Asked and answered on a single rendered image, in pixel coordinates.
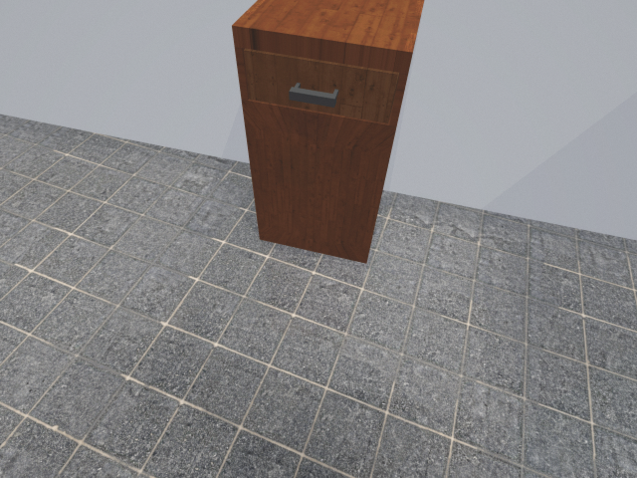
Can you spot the cabinet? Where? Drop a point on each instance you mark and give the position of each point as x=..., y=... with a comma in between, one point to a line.
x=318, y=177

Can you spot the handle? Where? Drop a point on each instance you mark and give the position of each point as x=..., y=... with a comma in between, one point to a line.
x=312, y=97

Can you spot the drawer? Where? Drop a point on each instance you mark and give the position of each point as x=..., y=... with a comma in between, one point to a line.
x=363, y=93

